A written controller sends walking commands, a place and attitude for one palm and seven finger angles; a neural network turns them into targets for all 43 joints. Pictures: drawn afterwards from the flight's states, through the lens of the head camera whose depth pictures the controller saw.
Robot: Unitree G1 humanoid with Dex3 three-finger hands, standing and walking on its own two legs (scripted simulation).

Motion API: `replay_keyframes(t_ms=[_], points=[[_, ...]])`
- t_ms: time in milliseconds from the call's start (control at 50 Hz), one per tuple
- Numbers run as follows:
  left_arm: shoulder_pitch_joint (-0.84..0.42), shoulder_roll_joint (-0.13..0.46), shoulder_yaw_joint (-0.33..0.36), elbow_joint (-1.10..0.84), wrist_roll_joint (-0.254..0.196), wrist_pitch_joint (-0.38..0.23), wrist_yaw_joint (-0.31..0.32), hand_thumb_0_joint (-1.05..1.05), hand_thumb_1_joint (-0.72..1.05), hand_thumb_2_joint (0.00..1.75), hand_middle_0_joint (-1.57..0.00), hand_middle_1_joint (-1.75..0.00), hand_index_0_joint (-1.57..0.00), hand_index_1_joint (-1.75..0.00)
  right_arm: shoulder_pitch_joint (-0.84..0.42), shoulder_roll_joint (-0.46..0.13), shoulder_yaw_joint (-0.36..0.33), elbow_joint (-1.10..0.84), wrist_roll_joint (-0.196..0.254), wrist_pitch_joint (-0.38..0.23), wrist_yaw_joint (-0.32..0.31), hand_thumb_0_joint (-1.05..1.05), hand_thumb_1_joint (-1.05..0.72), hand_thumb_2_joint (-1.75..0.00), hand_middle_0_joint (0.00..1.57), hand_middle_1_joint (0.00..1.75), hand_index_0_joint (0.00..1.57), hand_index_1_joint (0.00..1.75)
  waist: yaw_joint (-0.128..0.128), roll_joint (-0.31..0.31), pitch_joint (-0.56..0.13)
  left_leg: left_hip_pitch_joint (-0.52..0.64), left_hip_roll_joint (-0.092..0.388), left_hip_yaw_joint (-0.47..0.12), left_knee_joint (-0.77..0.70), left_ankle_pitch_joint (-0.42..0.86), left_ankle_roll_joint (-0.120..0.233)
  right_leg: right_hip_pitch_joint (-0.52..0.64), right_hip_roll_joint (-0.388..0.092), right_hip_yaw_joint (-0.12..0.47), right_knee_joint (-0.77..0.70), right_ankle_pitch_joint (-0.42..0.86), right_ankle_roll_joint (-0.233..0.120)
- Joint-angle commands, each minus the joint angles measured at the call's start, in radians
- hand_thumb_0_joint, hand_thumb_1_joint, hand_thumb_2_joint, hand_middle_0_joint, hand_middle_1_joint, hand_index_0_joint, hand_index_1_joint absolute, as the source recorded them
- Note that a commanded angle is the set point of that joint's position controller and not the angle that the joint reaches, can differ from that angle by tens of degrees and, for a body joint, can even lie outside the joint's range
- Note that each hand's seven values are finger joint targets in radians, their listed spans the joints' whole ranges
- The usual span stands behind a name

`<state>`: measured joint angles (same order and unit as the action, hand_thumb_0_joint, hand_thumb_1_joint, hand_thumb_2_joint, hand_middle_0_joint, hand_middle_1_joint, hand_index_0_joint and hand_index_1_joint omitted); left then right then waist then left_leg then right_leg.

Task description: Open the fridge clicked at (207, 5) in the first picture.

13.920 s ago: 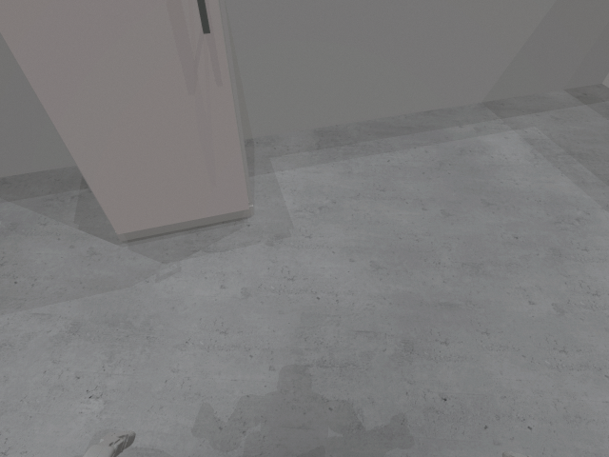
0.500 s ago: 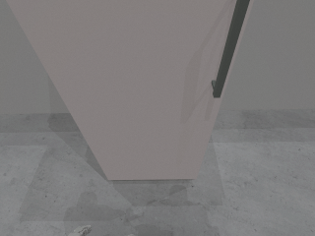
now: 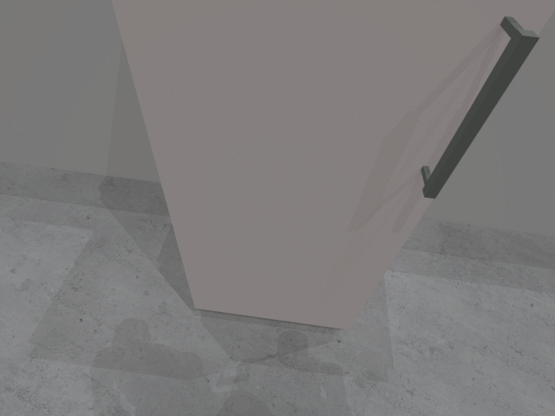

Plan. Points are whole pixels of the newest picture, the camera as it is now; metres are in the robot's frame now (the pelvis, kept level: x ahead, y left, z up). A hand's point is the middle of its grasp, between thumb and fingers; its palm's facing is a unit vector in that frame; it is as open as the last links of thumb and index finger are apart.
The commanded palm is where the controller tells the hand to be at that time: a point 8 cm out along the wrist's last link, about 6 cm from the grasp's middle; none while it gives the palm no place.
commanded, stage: come to a stop and stand still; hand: right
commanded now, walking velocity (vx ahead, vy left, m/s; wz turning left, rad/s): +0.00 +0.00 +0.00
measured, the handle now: (463, 121) +0.49 -0.20 +0.21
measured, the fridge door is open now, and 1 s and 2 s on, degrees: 0 0 0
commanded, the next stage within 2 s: look again from close up in 0.40 s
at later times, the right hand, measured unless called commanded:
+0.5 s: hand out of the picture +0.02 -0.17 -0.16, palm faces +0.01 +0.98 -0.22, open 7.3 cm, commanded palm none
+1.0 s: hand out of the picture +0.02 -0.20 -0.16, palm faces +0.01 +0.97 -0.23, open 7.4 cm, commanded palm none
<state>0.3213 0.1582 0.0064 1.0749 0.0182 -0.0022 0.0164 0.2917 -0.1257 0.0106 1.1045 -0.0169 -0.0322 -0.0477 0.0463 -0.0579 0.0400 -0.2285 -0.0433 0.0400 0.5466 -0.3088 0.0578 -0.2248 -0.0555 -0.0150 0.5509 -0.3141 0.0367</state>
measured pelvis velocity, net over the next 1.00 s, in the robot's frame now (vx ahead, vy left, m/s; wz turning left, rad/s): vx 0.00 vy -0.01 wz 0.01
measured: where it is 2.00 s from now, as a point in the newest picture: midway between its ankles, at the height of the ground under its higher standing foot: outside the picture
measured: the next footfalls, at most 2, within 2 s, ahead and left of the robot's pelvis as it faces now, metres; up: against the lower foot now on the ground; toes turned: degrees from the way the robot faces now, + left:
none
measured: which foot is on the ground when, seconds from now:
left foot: down 0.00-1.00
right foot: down 0.00-1.00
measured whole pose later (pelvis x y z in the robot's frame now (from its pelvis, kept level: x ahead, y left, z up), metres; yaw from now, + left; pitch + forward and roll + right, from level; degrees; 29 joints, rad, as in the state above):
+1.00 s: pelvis +0.00 -0.01 +0.01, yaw +0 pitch -1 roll -1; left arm 0.24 0.17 -0.01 1.12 0.02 -0.02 0.02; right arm 0.25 -0.19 0.00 1.10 -0.01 -0.02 -0.02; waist 0.00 0.00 0.04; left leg -0.18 -0.01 0.02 0.47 -0.26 0.03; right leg -0.16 -0.02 -0.03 0.43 -0.25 0.02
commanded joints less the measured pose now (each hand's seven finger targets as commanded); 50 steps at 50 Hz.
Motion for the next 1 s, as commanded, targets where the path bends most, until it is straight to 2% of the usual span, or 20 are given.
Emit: replay_keyframes(t_ms=[0, 40, 120, 180, 240, 380, 520, 540, 580, 640, 660, 800, 860, 980], points=[[0.061, 0.044, -0.002, -0.031, -0.002, -0.024, 0.009, 0.0, 0.9, 0.9, -0.2, -0.3, -0.2, -0.3, 0.025, -0.135, -0.026, -0.055, 0.008, -0.017, -0.001, 0.0, -0.9, -0.9, 0.2, 0.3, 0.2, 0.3, -0.023, 0.03, 0.022, -0.009, 0.149, -0.133, -0.135, 0.243, 0.012, -0.004, -0.034, 0.027, -0.087, 0.171, -0.047], [0.06, 0.046, -0.003, -0.029, -0.003, -0.019, 0.011, 0.0, 0.9, 0.9, -0.2, -0.3, -0.2, -0.3, 0.035, -0.137, -0.025, -0.049, 0.009, -0.012, 0.001, 0.0, -0.9, -0.9, 0.2, 0.3, 0.2, 0.3, -0.029, 0.08, 0.064, -0.026, 0.148, -0.145, -0.168, 0.173, 0.009, -0.023, -0.028, 0.022, -0.1, 0.121, -0.044], [0.074, 0.049, -0.005, -0.015, 0.0, -0.018, 0.01, 0.0, 0.9, 0.9, -0.2, -0.3, -0.2, -0.3, 0.03, -0.147, -0.028, -0.057, 0.009, -0.01, 0.002, 0.0, -0.9, -0.9, 0.2, 0.3, 0.2, 0.3, -0.03, 0.125, 0.076, -0.031, 0.151, -0.155, -0.197, 0.135, 0.009, -0.012, -0.019, 0.016, -0.115, 0.105, -0.042], [0.075, 0.051, -0.006, -0.002, 0.001, -0.02, 0.011, 0.0, 0.9, 0.9, -0.2, -0.3, -0.2, -0.3, 0.021, -0.151, -0.031, -0.065, 0.009, -0.009, 0.004, 0.0, -0.9, -0.9, 0.2, 0.3, 0.2, 0.3, -0.032, 0.087, 0.061, -0.018, 0.147, -0.15, -0.192, 0.138, 0.009, 0.001, -0.02, 0.019, -0.132, 0.119, -0.041], [0.066, 0.056, -0.006, -0.001, 0.001, -0.02, 0.011, 0.0, 0.9, 0.9, -0.2, -0.3, -0.2, -0.3, 0.024, -0.157, -0.033, -0.069, 0.009, -0.009, 0.006, 0.0, -0.9, -0.9, 0.2, 0.3, 0.2, 0.3, -0.037, 0.11, 0.048, -0.002, 0.152, -0.153, -0.201, 0.144, 0.007, 0.002, -0.02, 0.013, -0.135, 0.117, -0.041], [0.052, 0.071, -0.005, 0.01, -0.002, -0.027, 0.015, 0.0, 0.9, 0.9, -0.2, -0.3, -0.2, -0.3, 0.023, -0.169, -0.037, -0.066, 0.009, -0.012, 0.009, 0.0, -0.9, -0.9, 0.2, 0.3, 0.2, 0.3, -0.039, 0.054, -0.004, 0.049, 0.151, -0.144, -0.177, 0.259, 0.006, 0.028, -0.03, 0.015, -0.146, 0.172, -0.04], [0.029, 0.086, -0.003, 0.016, -0.003, -0.027, 0.018, 0.0, 0.9, 0.9, -0.2, -0.3, -0.2, -0.3, 0.027, -0.175, -0.036, -0.048, 0.007, -0.01, 0.012, 0.0, -0.9, -0.9, 0.2, 0.3, 0.2, 0.3, -0.041, 0.054, 0.0, 0.048, 0.151, -0.14, -0.177, 0.268, 0.005, 0.038, -0.038, 0.02, -0.153, 0.179, -0.041], [0.025, 0.09, -0.004, 0.018, -0.003, -0.027, 0.019, 0.0, 0.9, 0.9, -0.2, -0.3, -0.2, -0.3, 0.023, -0.171, -0.035, -0.044, 0.008, -0.008, 0.013, 0.0, -0.9, -0.9, 0.2, 0.3, 0.2, 0.3, -0.041, 0.036, 0.014, 0.038, 0.15, -0.139, -0.177, 0.246, 0.006, 0.036, -0.04, 0.024, -0.161, 0.174, -0.042], [0.021, 0.094, -0.002, 0.02, -0.004, -0.03, 0.019, 0.0, 0.9, 0.9, -0.2, -0.3, -0.2, -0.3, 0.027, -0.172, -0.034, -0.041, 0.006, -0.008, 0.012, 0.0, -0.9, -0.9, 0.2, 0.3, 0.2, 0.3, -0.044, 0.037, -0.002, 0.051, 0.146, -0.132, -0.171, 0.264, 0.001, 0.044, -0.044, 0.026, -0.161, 0.197, -0.046], [0.006, 0.1, -0.002, 0.018, -0.004, -0.029, 0.019, 0.0, 0.9, 0.9, -0.2, -0.3, -0.2, -0.3, 0.025, -0.172, -0.032, -0.035, 0.007, -0.006, 0.014, 0.0, -0.9, -0.9, 0.2, 0.3, 0.2, 0.3, -0.046, 0.042, 0.012, 0.038, 0.148, -0.134, -0.176, 0.233, 0.001, 0.04, -0.044, 0.03, -0.169, 0.179, -0.047], [0.006, 0.098, -0.001, 0.018, -0.005, -0.029, 0.019, 0.0, 0.9, 0.9, -0.2, -0.3, -0.2, -0.3, 0.025, -0.174, -0.032, -0.037, 0.004, -0.006, 0.014, 0.0, -0.9, -0.9, 0.2, 0.3, 0.2, 0.3, -0.044, 0.061, 0.018, 0.036, 0.143, -0.133, -0.179, 0.23, 0.0, 0.041, -0.046, 0.031, -0.171, 0.178, -0.049], [-0.017, 0.119, 0.0, 0.015, -0.003, -0.03, 0.018, 0.0, 0.9, 0.9, -0.2, -0.3, -0.2, -0.3, 0.01, -0.183, -0.032, -0.038, 0.005, -0.003, 0.016, 0.0, -0.9, -0.9, 0.2, 0.3, 0.2, 0.3, -0.046, 0.041, 0.02, 0.025, 0.144, -0.135, -0.18, 0.179, -0.004, 0.037, -0.048, 0.044, -0.186, 0.167, -0.055], [-0.022, 0.122, 0.002, 0.014, -0.004, -0.033, 0.017, 0.0, 0.9, 0.9, -0.2, -0.3, -0.2, -0.3, 0.009, -0.186, -0.033, -0.041, 0.002, -0.004, 0.016, 0.0, -0.9, -0.9, 0.2, 0.3, 0.2, 0.3, -0.049, 0.064, 0.004, 0.039, 0.143, -0.13, -0.173, 0.211, -0.006, 0.044, -0.05, 0.047, -0.187, 0.192, -0.058], [-0.041, 0.144, 0.003, 0.013, -0.003, -0.033, 0.016, 0.0, 0.9, 0.9, -0.2, -0.3, -0.2, -0.3, -0.015, -0.204, -0.036, -0.046, 0.003, -0.003, 0.018, 0.0, -0.9, -0.9, 0.2, 0.3, 0.2, 0.3, -0.05, 0.058, 0.009, 0.039, 0.149, -0.127, -0.171, 0.209, -0.007, 0.036, -0.049, 0.052, -0.193, 0.192, -0.058]])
